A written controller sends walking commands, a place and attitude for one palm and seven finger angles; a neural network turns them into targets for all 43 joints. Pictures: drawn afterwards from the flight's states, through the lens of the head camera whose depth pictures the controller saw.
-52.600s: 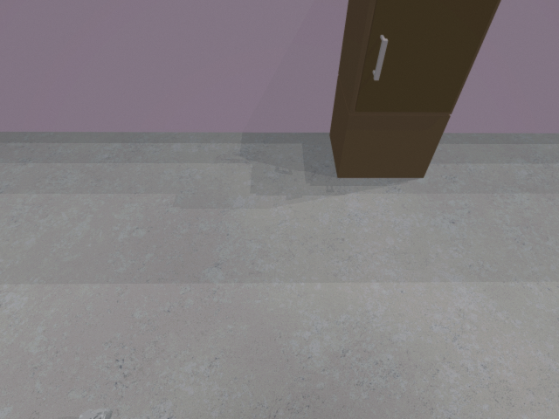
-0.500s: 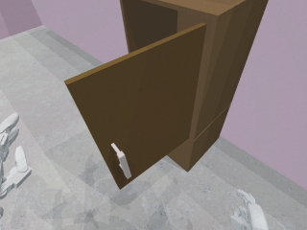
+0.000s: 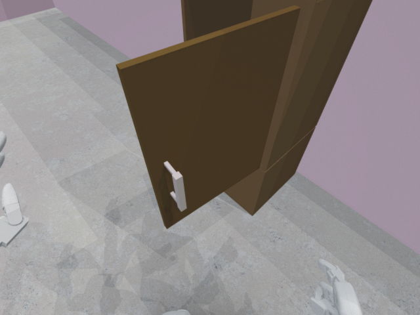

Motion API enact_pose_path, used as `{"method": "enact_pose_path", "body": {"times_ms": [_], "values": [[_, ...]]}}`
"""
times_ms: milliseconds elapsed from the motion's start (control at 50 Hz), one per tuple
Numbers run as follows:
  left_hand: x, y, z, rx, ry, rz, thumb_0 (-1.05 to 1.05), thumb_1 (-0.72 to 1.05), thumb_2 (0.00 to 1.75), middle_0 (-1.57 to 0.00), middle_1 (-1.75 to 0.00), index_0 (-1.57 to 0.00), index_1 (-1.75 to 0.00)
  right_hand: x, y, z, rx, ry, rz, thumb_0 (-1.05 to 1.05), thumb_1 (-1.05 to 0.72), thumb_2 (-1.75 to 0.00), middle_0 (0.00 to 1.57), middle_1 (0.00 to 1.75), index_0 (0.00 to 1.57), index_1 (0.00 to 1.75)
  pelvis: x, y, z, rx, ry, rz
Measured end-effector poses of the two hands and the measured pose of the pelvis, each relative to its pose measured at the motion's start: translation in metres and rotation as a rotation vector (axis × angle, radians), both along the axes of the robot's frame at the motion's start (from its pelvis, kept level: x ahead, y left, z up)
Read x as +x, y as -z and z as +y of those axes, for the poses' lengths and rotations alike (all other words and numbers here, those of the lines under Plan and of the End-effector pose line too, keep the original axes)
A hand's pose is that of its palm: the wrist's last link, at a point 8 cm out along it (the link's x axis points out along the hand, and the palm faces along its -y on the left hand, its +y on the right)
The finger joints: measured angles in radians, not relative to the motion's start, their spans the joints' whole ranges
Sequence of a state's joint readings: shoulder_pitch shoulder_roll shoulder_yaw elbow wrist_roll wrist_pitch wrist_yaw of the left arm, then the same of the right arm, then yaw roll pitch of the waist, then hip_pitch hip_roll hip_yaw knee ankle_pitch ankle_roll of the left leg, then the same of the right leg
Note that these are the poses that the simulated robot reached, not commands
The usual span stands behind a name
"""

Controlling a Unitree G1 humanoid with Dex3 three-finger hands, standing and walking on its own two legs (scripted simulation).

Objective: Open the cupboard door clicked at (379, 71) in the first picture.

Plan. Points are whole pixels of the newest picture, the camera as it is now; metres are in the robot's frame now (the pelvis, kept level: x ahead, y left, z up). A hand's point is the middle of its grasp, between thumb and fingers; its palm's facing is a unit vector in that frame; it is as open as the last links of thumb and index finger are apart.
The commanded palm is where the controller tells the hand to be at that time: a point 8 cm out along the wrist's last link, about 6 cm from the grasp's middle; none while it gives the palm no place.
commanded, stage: step back with the hand held close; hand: left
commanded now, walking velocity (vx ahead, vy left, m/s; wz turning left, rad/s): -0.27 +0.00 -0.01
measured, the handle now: (175, 187) +0.42 +0.12 -0.08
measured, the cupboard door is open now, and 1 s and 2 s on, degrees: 83 83 83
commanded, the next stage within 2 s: stop stepping back and stand still in 0.52 s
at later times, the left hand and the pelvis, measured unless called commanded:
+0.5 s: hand out of the picture +0.15 +0.27 +0.18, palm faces +0.41 -0.79 -0.46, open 7.4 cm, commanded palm +0.09 +0.30 +0.19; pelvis -0.06 +0.00 +0.01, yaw -2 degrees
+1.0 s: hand (3, 280) +0.13 +0.25 +0.16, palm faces +0.41 -0.83 -0.38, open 7.4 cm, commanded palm +0.05 +0.29 +0.19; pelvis -0.11 -0.01 -0.01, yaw -3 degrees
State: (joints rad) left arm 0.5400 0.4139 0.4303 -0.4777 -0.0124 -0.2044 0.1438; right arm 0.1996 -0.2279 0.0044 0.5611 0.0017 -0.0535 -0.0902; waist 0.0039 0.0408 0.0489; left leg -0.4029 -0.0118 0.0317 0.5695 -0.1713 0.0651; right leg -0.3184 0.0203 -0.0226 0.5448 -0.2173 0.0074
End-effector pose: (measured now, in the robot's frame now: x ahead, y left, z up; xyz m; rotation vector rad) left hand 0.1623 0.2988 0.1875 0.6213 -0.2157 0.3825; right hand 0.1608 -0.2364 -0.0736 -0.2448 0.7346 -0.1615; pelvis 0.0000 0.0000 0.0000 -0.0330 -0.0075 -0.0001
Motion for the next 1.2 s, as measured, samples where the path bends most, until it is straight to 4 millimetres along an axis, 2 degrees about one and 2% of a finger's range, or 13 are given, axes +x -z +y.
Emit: {"method": "enact_pose_path", "body": {"times_ms": [180, 300, 420, 500, 560, 640, 720, 800, 880, 920, 980, 1100, 1200], "values": [[-0.019, 0.001, -0.006, -0.056, 0.028, -0.069, 0.02, 0.89, 0.9, -0.22, -0.3, -0.21, -0.3, -0.024, 0.003, -0.001, -0.018, -0.006, 0.03, 0.01, -0.9, -0.89, 0.2, 0.3, 0.2, 0.3, -0.018, 0.003, 0.001, -0.009, -0.006, 0.001], [-0.021, -0.002, 0.007, -0.013, 0.072, -0.07, 0.02, 0.89, 0.9, -0.22, -0.3, -0.21, -0.3, -0.045, -0.001, 0.001, -0.053, 0.033, 0.045, 0.01, -0.9, -0.89, 0.2, 0.3, 0.2, 0.3, -0.033, 0.002, 0.01, -0.043, -0.017, 0.006], [-0.042, -0.015, 0.017, 0.001, 0.039, -0.075, 0.02, 0.89, 0.9, -0.22, -0.3, -0.21, -0.3, -0.053, -0.008, 0.014, -0.021, -0.01, 0.043, 0.01, -0.9, -0.89, 0.2, 0.3, 0.2, 0.3, -0.043, -0.007, 0.007, -0.053, -0.007, 0.072], [-0.053, -0.008, 0.007, -0.048, 0.041, -0.061, 0.02, 0.89, 0.9, -0.21, -0.3, -0.21, -0.3, -0.052, -0.006, 0.02, 0.004, -0.052, 0.023, 0.01, -0.9, -0.89, 0.2, 0.3, 0.2, 0.3, -0.058, -0.006, 0.002, -0.029, 0.03, 0.118], [-0.056, -0.001, -0.012, -0.024, 0.103, -0.068, 0.02, 0.89, 0.9, -0.21, -0.3, -0.21, -0.3, -0.056, 0.004, 0.017, 0.019, -0.069, -0.005, 0.01, -0.9, -0.89, 0.2, 0.3, 0.2, 0.3, -0.081, 0.006, -0.005, 0.016, 0.078, 0.124], [-0.059, -0.001, -0.034, -0.039, 0.201, -0.072, 0.02, 0.89, 0.9, -0.21, -0.3, -0.21, -0.3, -0.08, 0.009, 0.006, 0.039, -0.017, -0.012, 0.01, -0.9, -0.89, 0.21, 0.3, 0.2, 0.3, -0.105, 0.008, -0.009, -0.025, 0.063, 0.068], [-0.08, -0.009, -0.041, 0.01, 0.25, -0.073, 0.02, 0.89, 0.9, -0.22, -0.3, -0.21, -0.3, -0.114, 0.005, -0.011, 0.028, 0.059, -0.022, 0.01, -0.9, -0.89, 0.21, 0.3, 0.2, 0.3, -0.108, 0.011, -0.014, -0.018, 0.043, 0.022], [-0.099, -0.01, -0.025, 0.043, 0.177, -0.085, 0.01, 0.88, 0.9, -0.22, -0.3, -0.22, -0.3, -0.145, 0.012, -0.031, -0.027, 0.127, 0.012, 0.01, -0.9, -0.89, 0.21, 0.3, 0.2, 0.3, -0.094, 0.015, -0.012, -0.008, 0.051, -0.009], [-0.09, 0.005, 0.002, -0.04, 0.05, -0.144, 0.01, 0.88, 0.9, -0.22, -0.3, -0.22, -0.3, -0.164, 0.025, -0.041, -0.076, 0.162, 0.087, 0.01, -0.9, -0.89, 0.2, 0.3, 0.2, 0.3, -0.084, 0.018, -0.004, 0.008, 0.043, -0.037], [-0.08, 0.015, 0.009, -0.105, 0.009, -0.141, 0.01, 0.89, 0.9, -0.22, -0.3, -0.21, -0.3, -0.167, 0.026, -0.039, -0.077, 0.159, 0.097, 0.01, -0.9, -0.89, 0.2, 0.3, 0.2, 0.3, -0.089, 0.017, -0.002, 0.021, 0.052, -0.039], [-0.07, 0.015, -0.002, -0.139, 0.034, -0.115, 0.02, 0.89, 0.9, -0.21, -0.3, -0.21, -0.3, -0.167, 0.017, -0.028, -0.047, 0.132, 0.064, 0.01, -0.91, -0.89, 0.2, 0.3, 0.2, 0.3, -0.103, 0.01, -0.004, 0.031, 0.062, -0.024], [-0.094, -0.011, -0.039, -0.007, 0.204, -0.036, 0.02, 0.89, 0.9, -0.21, -0.3, -0.21, -0.3, -0.159, 0.006, -0.01, 0.043, 0.099, 0.009, 0.01, -0.9, -0.89, 0.2, 0.3, 0.2, 0.3, -0.11, 0.001, -0.01, 0.022, 0.052, 0.019], [-0.097, -0.01, -0.015, 0.024, 0.1, -0.047, 0.01, 0.88, 0.9, -0.22, -0.3, -0.22, -0.3, -0.145, 0.018, -0.007, 0.047, 0.097, 0.036, 0.01, -0.9, -0.89, 0.2, 0.3, 0.2, 0.3, -0.092, 0.003, -0.004, 0.033, 0.061, 0.022]]}}
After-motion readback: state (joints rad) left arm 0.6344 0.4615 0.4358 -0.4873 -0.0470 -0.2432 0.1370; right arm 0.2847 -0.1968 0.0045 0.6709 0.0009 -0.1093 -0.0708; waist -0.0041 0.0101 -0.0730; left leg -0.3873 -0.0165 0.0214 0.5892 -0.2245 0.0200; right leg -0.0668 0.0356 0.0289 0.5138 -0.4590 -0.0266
